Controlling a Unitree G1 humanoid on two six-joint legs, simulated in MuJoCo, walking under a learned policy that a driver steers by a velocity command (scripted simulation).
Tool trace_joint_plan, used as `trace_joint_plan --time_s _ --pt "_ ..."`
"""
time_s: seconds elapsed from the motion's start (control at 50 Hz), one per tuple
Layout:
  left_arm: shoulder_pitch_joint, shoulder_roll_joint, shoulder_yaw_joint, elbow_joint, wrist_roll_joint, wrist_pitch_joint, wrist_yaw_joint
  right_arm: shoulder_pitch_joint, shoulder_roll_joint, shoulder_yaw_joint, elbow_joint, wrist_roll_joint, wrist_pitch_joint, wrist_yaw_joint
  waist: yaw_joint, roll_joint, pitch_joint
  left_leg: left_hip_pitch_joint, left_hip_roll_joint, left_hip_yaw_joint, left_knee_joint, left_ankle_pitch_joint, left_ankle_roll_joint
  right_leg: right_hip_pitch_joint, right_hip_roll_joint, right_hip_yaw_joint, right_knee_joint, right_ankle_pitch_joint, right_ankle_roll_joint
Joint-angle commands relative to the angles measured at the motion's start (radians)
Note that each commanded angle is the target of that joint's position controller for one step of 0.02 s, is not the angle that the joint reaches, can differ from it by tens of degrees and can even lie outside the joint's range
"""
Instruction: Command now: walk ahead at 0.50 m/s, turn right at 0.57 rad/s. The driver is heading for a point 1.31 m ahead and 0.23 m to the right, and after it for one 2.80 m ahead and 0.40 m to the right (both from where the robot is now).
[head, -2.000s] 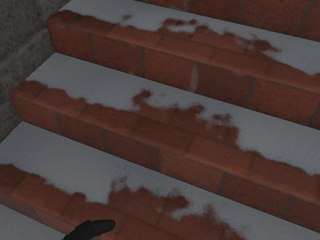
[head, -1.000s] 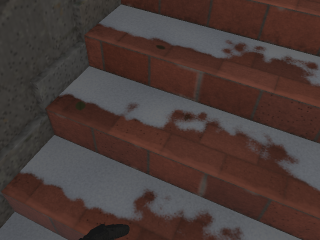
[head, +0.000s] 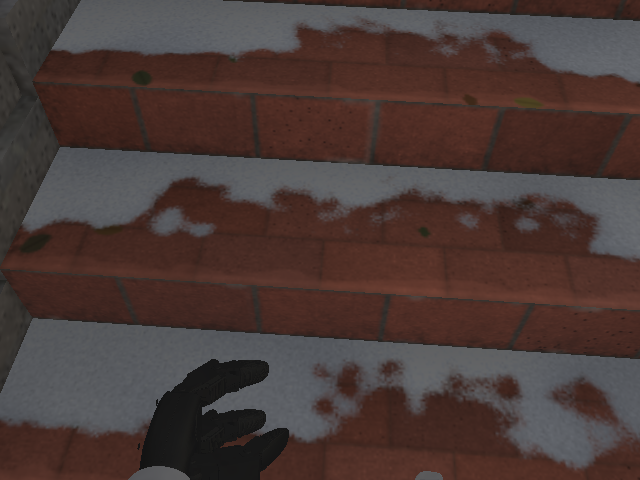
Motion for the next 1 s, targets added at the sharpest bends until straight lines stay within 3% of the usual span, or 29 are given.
trace_joint_plan --time_s 0.02,0.04,0.06,0.08,0.1,0.12,0.16,0.24,0.28,0.34,0.38,0.42,0.44,0.46,0.48,0.5,0.52,0.54,0.56,0.6,0.64,0.7,0.74,0.76,0.82,0.88,0.92,0.96,1.0 --pt "0.391 0.164 0.077 0.049 0.001 -0.017 0.014 -0.099 -0.309 -0.063 -0.16 0.038 0.007 0.013 0.211 0.219 -0.328 0.003 0.179 -0.045 0.584 1.549 0.154 0.657 0.179 -0.034 -0.413 -0.068 -0.035" --pt "0.412 0.268 0.121 0.062 0.002 -0.031 0.017 -0.138 -0.246 -0.057 -0.243 0.018 -0.006 0.032 0.21 0.092 -0.323 -0.34 0.099 -0.101 0.926 0.969 0.09 0.843 0.051 0.392 -0.644 -0.158 -0.09" --pt "0.367 0.412 0.175 0.063 -0.001 -0.007 0.023 -0.24 -0.163 -0.056 -0.375 0.007 -0.011 0.071 0.174 -0.249 -0.341 -0.756 -0.133 -0.239 1.333 0.073 0.022 0.982 -0.134 1.083 -1.073 -0.292 -0.158" --pt "0.274 0.401 0.179 0.056 0.007 -0.002 0.033 -0.189 -0.096 -0.041 -0.393 -0.037 -0.021 0.09 0.105 -0.151 -0.346 -0.871 -0.114 -0.425 1.671 0.115 0.036 0.965 -0.196 1.142 -1.153 -0.183 -0.113" --pt "0.271 0.347 0.165 0.091 0.0 -0.014 0.024 -0.221 -0.079 -0.039 -0.42 -0.044 -0.024 0.092 0.088 -0.051 -0.296 -0.897 -0.097 -0.432 1.796 0.177 0.041 0.875 -0.181 1.044 -1.136 -0.242 -0.086" --pt "0.29 0.28 0.147 0.156 0.0 -0.034 0.019 -0.255 -0.023 -0.023 -0.443 -0.051 -0.015 0.072 0.042 0.019 -0.116 -0.972 -0.076 -0.413 1.818 0.184 0.047 0.719 -0.144 0.89 -1.068 -0.134 -0.059" --pt "0.316 0.181 0.119 0.257 0.016 -0.07 0.006 -0.309 0.041 0.013 -0.489 -0.054 0.009 0.042 0.006 0.019 0.013 -1.115 -0.071 -0.405 1.941 0.134 0.086 0.62 -0.069 0.651 -0.986 0.066 -0.048" --pt "0.42 0.18 0.1 0.329 0.002 -0.106 -0.006 -0.381 0.066 0.052 -0.522 -0.057 0.059 0.032 -0.001 0.02 0.101 -1.247 -0.045 -0.352 1.776 0.069 0.087 0.566 -0.002 0.44 -0.988 0.231 0.013" --pt "0.516 0.228 0.099 0.353 0.023 -0.12 -0.012 -0.546 0.097 0.075 -0.594 -0.049 0.063 0.011 0.06 -0.013 0.068 -1.431 -0.064 -0.271 1.961 -0.065 0.08 0.705 -0.064 0.532 -1.065 0.385 0.01" --pt "0.577 0.248 0.101 0.392 0.005 -0.12 0.004 -0.72 0.106 0.101 -0.687 -0.053 0.065 0.008 0.094 -0.051 0.079 -1.481 -0.056 -0.265 1.807 -0.16 0.089 0.732 -0.033 0.535 -1.151 0.219 0.007" --pt "0.628 0.254 0.11 0.379 -0.004 -0.098 0.037 -0.793 0.088 0.1 -0.726 -0.048 0.083 0.027 0.145 -0.071 0.012 -1.249 -0.071 -0.204 1.532 -0.158 0.084 0.763 -0.058 0.54 -1.323 0.51 -0.07" --pt "0.568 0.261 0.119 0.344 -0.007 -0.1 0.059 -0.68 0.102 0.094 -0.678 -0.044 0.086 0.033 0.076 -0.096 -0.097 -0.95 -0.102 -0.184 1.342 -0.16 0.125 0.826 -0.078 0.398 -1.263 1.075 -0.045" --pt "0.506 0.278 0.128 0.299 -0.015 -0.099 0.058 -0.595 0.07 0.082 -0.64 -0.034 0.084 0.033 0.018 -0.064 -0.169 -0.69 -0.162 -0.146 1.14 -0.192 0.144 0.778 -0.038 0.322 -1.174 1.443 -0.02" --pt "0.466 0.309 0.143 0.269 -0.015 -0.105 0.058 -0.45 0.027 0.05 -0.576 -0.01 0.093 0.02 -0.046 -0.124 -0.337 -0.456 -0.199 -0.174 1.142 -0.159 0.154 0.796 -0.061 0.35 -1.055 1.795 -0.013" --pt "0.424 0.36 0.165 0.227 -0.022 -0.136 0.038 -0.316 -0.061 0.013 -0.557 0.016 0.091 0.008 -0.111 -0.168 -0.363 -0.416 -0.177 -0.221 0.96 -0.128 0.153 0.908 -0.101 0.411 -0.885 1.964 -0.005" --pt "0.36 0.384 0.178 0.208 -0.042 -0.164 0.011 -0.23 -0.124 -0.009 -0.518 0.014 0.077 0.009 -0.161 -0.163 -0.382 -0.305 -0.166 -0.282 0.709 -0.082 0.161 0.924 -0.08 0.413 -0.675 1.863 0.011" --pt "0.332 0.294 0.162 0.182 -0.028 -0.194 -0.012 -0.157 -0.17 -0.036 -0.478 -0.02 0.066 0.008 -0.178 -0.021 -0.414 -0.112 -0.01 -0.54 0.533 -0.126 0.21 0.752 0.032 0.387 -0.357 1.201 0.041" --pt "0.416 0.197 0.154 0.132 -0.017 -0.178 -0.025 -0.177 -0.228 -0.054 -0.421 -0.031 0.078 -0.002 -0.081 0.358 -0.446 -0.018 0.263 -1.156 0.262 0.119 0.401 0.407 0.236 0.349 0.184 0.25 0.137" --pt "0.429 0.193 0.146 0.127 0.043 -0.162 -0.03 -0.27 -0.129 -0.049 -0.434 -0.005 0.092 -0.004 -0.017 0.146 -0.373 -0.155 0.226 -1.204 0.23 -0.218 0.39 0.312 0.163 0.393 0.42 0.29 0.112" --pt "0.366 0.095 0.102 0.081 0.061 -0.131 -0.029 -0.305 0.018 -0.015 -0.318 -0.021 0.066 0.0 0.085 -0.052 -0.032 -0.404 0.159 -0.927 0.225 -0.533 0.306 0.109 0.112 0.323 0.566 0.368 0.072" --pt "0.348 0.043 0.063 0.076 0.031 -0.093 -0.012 -0.236 0.097 0.007 -0.21 -0.035 0.023 0.0 0.121 -0.099 0.068 -0.501 0.106 -0.702 0.211 -0.27 0.231 0.011 0.126 0.356 0.654 0.347 0.062" --pt "0.291 0.041 0.046 0.033 0.014 -0.062 0.005 -0.17 0.03 -0.011 -0.133 -0.025 -0.024 0.029 0.14 -0.027 0.098 -0.421 0.102 -0.533 0.169 0.018 0.193 -0.164 0.107 0.4 0.684 0.216 0.059" --pt "0.218 0.093 0.051 0.013 0.016 -0.055 -0.001 -0.207 -0.016 -0.011 -0.15 -0.021 -0.035 0.023 0.139 -0.063 0.097 -0.489 0.073 -0.411 0.096 0.1 0.178 -0.086 0.089 0.326 0.449 0.278 0.082" --pt "0.144 0.069 0.054 -0.001 0.017 -0.05 0.009 -0.152 -0.054 -0.017 -0.134 -0.025 -0.047 0.021 0.103 0.01 0.074 -0.443 0.108 -0.42 0.068 0.181 0.211 -0.132 0.114 0.266 0.609 0.262 0.086" --pt "0.011 0.074 0.055 -0.059 0.033 -0.044 0.031 -0.06 -0.147 -0.046 -0.101 -0.017 -0.059 0.026 0.069 0.045 0.064 -0.216 0.153 -0.422 0.001 0.109 0.23 -0.356 0.054 0.247 0.733 0.114 0.062" --pt "-0.182 0.038 0.024 -0.146 0.033 -0.041 0.012 0.073 -0.118 -0.046 -0.047 -0.022 -0.037 0.006 0.003 0.028 0.082 -0.007 0.12 -0.408 -0.084 -0.132 0.208 -0.513 -0.063 0.137 0.539 -0.029 0.047" --pt "-0.26 0.015 0.002 -0.206 0.027 -0.036 -0.012 0.148 -0.069 -0.033 -0.009 -0.01 -0.01 -0.022 -0.033 0.056 0.076 0.02 0.091 -0.377 -0.162 -0.017 0.215 -0.405 -0.114 0.084 0.326 -0.008 0.047" --pt "-0.233 -0.032 -0.022 -0.192 -0.007 -0.037 -0.056 0.062 -0.089 -0.035 -0.058 0.012 0.017 -0.018 -0.027 0.019 0.004 -0.22 0.058 -0.287 -0.301 0.257 0.254 0.218 -0.078 -0.034 -0.216 0.084 0.033" --pt "0.138 0.053 0.043 -0.04 -0.016 -0.02 -0.026 0.068 -0.237 -0.06 -0.084 0.002 -0.013 0.012 0.091 0.146 -0.253 -0.082 0.148 -0.249 0.071 1.463 0.27 0.622 0.104 -0.128 -0.206 0.008 0.025"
